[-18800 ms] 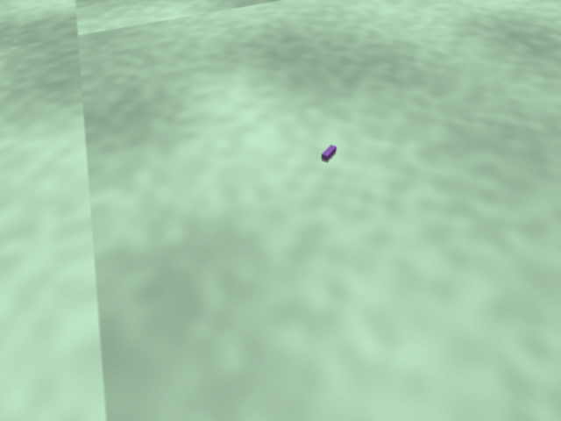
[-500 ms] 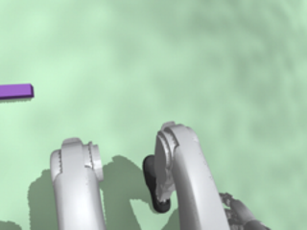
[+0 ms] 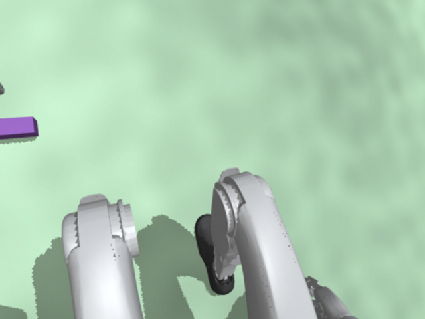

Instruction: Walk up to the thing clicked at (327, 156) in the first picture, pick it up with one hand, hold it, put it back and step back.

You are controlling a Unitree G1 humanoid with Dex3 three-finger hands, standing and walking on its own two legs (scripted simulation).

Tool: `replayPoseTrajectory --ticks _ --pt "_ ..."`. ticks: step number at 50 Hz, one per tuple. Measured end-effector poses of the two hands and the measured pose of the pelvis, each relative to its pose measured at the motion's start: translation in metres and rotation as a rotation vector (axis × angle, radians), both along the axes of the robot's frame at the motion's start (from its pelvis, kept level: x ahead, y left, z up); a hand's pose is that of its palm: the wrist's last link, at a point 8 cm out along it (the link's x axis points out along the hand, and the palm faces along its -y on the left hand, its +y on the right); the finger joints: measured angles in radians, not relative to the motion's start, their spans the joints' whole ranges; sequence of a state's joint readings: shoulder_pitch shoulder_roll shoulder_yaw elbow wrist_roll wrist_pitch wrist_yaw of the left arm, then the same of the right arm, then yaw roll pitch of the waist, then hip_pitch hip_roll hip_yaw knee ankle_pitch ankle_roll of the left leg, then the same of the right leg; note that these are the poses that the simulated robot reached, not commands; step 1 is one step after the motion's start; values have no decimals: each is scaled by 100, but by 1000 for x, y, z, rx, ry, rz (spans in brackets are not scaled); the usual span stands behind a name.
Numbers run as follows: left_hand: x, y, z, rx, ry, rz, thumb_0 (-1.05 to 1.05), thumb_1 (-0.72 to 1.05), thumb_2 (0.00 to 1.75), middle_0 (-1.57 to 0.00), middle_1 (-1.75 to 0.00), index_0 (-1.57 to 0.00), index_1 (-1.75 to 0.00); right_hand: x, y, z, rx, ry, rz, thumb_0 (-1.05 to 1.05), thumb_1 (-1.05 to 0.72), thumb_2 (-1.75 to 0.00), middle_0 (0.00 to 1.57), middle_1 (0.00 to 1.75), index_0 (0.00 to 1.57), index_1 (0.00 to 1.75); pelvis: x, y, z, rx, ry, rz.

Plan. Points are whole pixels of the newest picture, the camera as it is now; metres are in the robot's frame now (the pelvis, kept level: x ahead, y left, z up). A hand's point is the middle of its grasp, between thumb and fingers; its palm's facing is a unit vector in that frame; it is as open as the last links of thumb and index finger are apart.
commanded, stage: approach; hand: left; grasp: from above
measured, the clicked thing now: (8, 128) +0.48 +0.34 -0.30
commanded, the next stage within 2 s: close in in 0.50 s
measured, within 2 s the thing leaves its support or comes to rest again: neither
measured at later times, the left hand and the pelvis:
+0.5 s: hand out of the picture +0.45 +0.35 -0.17, palm faces -0.48 -0.08 -0.88, open 11.9 cm; pelvis -0.01 -0.01 +0.00, yaw +1 degrees
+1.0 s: hand out of the picture +0.45 +0.33 -0.22, palm faces -0.47 -0.06 -0.88, open 12.3 cm; pelvis -0.01 +0.00 -0.01, yaw -1 degrees
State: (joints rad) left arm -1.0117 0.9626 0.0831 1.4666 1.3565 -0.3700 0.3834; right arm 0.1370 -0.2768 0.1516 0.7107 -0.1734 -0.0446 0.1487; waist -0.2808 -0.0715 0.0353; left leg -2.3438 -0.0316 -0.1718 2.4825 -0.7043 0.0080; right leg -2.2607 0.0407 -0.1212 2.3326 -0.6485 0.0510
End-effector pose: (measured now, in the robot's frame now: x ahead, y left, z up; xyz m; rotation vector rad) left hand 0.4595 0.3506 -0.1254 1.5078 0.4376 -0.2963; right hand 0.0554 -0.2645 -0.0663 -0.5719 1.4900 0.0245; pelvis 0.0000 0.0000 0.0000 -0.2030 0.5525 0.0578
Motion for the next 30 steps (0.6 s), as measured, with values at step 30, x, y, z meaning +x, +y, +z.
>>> replayPoseTrajectory --ticks 30 --pt "1 1 4 -19 35 21 0 -16 69 -40 -70 -41 -68 -9 -9 8 -18 30 21 0 -90 -89 20 30 20 30 -4 -3 4 -2 -9 0"
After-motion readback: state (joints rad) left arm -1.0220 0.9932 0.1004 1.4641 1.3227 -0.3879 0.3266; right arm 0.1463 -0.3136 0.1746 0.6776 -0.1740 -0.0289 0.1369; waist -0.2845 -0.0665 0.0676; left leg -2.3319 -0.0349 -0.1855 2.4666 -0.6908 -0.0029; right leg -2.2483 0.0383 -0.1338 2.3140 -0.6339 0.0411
